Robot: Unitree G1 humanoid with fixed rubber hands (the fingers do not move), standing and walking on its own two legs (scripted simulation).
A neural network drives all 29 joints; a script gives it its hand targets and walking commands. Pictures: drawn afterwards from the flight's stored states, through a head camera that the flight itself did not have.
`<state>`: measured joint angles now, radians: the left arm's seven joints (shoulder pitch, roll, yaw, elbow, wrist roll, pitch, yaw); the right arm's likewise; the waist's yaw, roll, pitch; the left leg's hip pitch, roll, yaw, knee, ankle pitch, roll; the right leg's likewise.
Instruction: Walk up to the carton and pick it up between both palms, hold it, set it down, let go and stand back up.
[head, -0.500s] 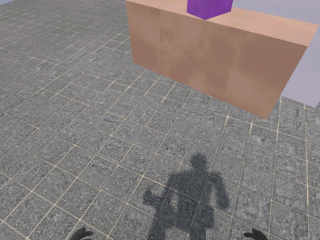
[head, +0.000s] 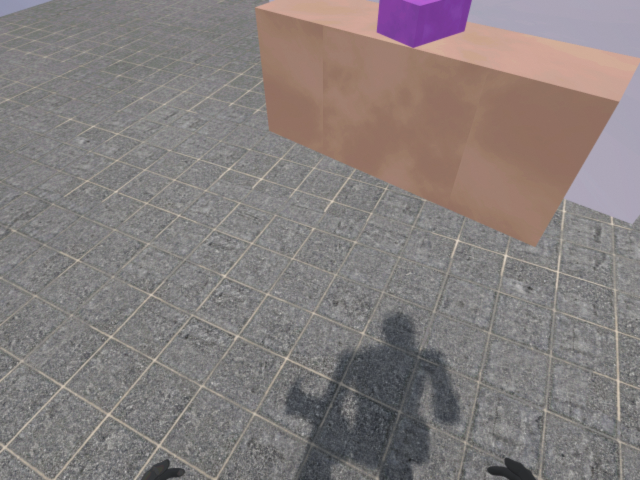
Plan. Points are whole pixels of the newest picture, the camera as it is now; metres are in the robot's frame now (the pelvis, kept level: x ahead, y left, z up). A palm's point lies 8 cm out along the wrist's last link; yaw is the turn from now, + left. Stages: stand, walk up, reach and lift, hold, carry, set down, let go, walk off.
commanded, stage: stand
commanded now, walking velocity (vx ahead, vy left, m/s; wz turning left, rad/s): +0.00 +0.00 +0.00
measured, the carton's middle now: (423, 12) +1.78 -0.39 -0.03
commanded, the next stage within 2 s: none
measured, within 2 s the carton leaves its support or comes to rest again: neither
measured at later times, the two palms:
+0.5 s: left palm out of the picture +0.10 +0.25 -0.09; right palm out of the picture +0.11 -0.24 -0.10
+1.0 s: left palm out of the picture +0.08 +0.25 -0.10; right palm out of the picture +0.10 -0.24 -0.10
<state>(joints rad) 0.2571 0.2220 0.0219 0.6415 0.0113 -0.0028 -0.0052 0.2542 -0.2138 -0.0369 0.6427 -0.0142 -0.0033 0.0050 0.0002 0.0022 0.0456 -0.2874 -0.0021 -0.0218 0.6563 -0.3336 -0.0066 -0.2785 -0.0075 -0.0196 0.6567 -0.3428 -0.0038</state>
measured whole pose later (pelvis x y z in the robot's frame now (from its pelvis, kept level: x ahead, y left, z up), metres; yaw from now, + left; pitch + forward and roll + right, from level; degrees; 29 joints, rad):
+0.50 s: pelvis -0.01 +0.00 +0.00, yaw +1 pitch -2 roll +0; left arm 0.26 0.23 0.02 0.66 0.01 0.00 -0.01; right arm 0.27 -0.22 -0.03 0.66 -0.01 0.00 0.00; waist 0.00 0.01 0.06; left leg -0.28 -0.01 -0.04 0.64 -0.31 -0.01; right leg -0.27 -0.01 -0.03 0.64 -0.33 -0.01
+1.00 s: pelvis -0.01 +0.00 +0.00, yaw +2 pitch -2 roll +0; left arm 0.28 0.24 0.02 0.69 0.01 0.00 0.00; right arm 0.28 -0.23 -0.03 0.68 -0.01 0.00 0.00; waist 0.00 0.00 0.05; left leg -0.28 -0.01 -0.05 0.62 -0.30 -0.01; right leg -0.26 -0.01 -0.05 0.61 -0.31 -0.01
